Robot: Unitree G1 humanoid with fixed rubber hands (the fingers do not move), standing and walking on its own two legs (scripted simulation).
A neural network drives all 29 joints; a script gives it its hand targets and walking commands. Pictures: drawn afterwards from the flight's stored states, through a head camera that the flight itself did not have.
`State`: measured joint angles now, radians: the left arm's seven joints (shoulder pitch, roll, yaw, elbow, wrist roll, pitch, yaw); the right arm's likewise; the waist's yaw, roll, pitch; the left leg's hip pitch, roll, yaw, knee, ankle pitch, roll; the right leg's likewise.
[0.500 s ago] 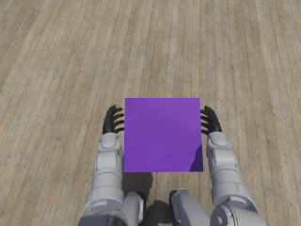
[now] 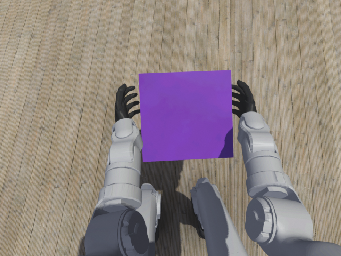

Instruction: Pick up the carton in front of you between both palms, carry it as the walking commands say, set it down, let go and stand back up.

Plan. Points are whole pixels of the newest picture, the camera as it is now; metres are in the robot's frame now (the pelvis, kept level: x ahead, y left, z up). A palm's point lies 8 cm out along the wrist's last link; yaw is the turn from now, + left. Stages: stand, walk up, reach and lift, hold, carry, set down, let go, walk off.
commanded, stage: set down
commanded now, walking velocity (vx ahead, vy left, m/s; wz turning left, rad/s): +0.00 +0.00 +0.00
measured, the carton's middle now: (182, 116) +0.45 -0.05 -0.17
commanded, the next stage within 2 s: none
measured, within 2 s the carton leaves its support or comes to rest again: rests again in 1.70 s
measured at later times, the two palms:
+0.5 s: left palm (143, 122) +0.46 +0.07 -0.23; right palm (235, 118) +0.44 -0.22 -0.24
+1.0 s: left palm (150, 122) +0.49 +0.06 -0.35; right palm (226, 117) +0.48 -0.23 -0.36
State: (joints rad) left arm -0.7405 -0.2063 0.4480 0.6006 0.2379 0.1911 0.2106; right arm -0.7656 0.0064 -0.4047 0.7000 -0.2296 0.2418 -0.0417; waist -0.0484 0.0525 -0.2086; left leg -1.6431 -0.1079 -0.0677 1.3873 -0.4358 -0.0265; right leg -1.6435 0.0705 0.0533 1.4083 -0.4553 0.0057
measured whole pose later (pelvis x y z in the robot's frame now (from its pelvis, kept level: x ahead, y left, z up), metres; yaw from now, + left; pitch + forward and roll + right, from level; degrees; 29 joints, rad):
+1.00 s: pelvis -0.03 -0.01 -0.21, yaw +2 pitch +40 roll +3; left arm -1.25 0.01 0.39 0.83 0.04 0.18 0.28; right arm -1.32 -0.28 -0.20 0.97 -0.02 0.25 -0.05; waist -0.09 0.08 0.20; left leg -2.24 -0.20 -0.04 2.10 -0.57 -0.11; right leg -2.25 0.10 0.03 2.15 -0.59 0.00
